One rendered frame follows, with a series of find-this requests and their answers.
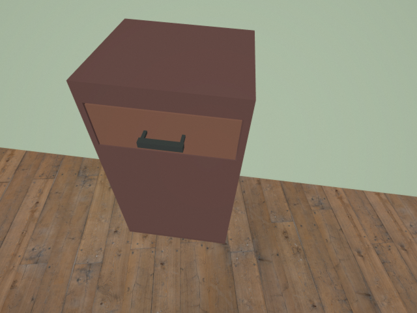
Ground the handle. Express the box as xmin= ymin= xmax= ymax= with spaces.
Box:
xmin=136 ymin=130 xmax=186 ymax=153

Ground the cabinet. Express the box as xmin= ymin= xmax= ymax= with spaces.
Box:
xmin=66 ymin=18 xmax=256 ymax=244

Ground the drawer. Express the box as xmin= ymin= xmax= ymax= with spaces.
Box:
xmin=85 ymin=103 xmax=242 ymax=160

